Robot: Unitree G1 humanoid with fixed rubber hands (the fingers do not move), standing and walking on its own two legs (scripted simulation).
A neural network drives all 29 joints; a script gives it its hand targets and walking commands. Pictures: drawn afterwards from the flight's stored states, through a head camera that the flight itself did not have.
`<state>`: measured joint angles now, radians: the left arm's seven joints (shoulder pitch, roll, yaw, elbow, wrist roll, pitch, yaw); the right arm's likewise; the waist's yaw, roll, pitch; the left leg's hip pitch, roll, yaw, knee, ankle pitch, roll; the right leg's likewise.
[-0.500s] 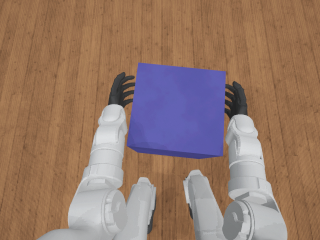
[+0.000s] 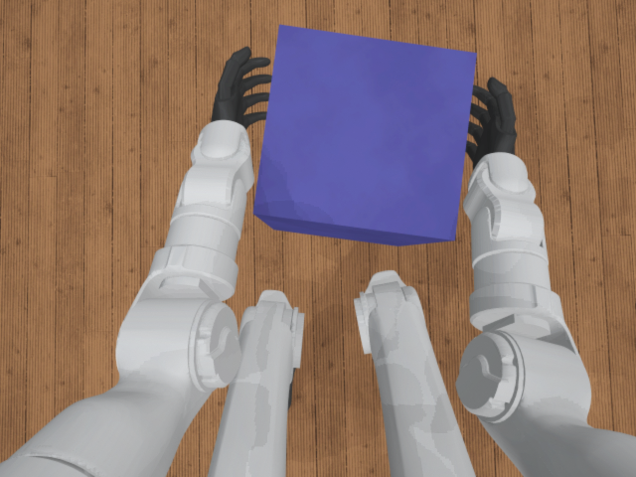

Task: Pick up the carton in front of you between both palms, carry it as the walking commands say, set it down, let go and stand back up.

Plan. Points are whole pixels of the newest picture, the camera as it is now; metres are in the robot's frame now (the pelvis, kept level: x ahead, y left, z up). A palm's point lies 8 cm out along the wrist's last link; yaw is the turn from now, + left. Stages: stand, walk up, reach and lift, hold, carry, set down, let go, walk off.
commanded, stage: set down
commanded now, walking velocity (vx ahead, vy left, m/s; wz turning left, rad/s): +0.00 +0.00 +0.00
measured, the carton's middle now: (352, 161) +0.46 -0.07 -0.18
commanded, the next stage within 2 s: none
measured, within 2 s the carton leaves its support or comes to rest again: rests again in 1.68 s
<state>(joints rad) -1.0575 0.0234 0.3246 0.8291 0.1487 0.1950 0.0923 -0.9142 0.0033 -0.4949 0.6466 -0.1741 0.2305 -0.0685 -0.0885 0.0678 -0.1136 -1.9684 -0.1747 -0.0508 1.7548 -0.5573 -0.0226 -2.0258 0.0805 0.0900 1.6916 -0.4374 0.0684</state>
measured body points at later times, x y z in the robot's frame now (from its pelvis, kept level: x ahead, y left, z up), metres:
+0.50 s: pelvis -0.01 +0.00 -0.10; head +0.34 -0.03 +0.18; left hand +0.55 +0.04 -0.25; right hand +0.47 -0.25 -0.26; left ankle +0.08 +0.11 -0.47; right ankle +0.12 -0.13 -0.47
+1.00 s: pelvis -0.01 +0.00 -0.12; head +0.34 -0.02 +0.17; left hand +0.55 +0.05 -0.27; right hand +0.46 -0.24 -0.28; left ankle +0.08 +0.10 -0.47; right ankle +0.12 -0.13 -0.47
